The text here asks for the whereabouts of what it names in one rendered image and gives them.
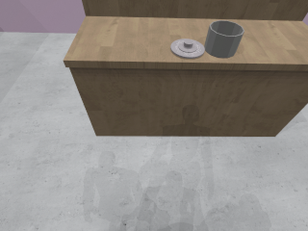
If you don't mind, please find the lid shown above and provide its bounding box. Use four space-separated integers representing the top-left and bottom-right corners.
170 38 205 59

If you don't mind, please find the table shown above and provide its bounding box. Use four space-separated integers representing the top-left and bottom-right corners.
63 0 308 137

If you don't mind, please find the knob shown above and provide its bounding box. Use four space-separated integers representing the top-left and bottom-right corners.
183 39 193 48

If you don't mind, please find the pot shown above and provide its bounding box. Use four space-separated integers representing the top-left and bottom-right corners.
204 20 244 59

